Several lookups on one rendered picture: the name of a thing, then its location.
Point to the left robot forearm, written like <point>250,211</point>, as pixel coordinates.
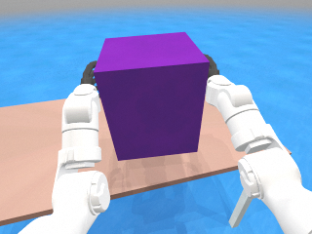
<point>79,127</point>

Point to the left robot hand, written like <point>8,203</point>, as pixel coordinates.
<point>88,75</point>

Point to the left robot upper arm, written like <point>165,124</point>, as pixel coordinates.
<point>78,199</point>

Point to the right robot hand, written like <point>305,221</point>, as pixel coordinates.
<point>212,67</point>

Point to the right robot upper arm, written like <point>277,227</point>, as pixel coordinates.
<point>271,176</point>

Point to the carton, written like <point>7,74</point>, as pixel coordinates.
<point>152,89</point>

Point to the right robot forearm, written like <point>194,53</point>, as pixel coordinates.
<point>249,131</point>

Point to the table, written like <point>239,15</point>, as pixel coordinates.
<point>31,138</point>

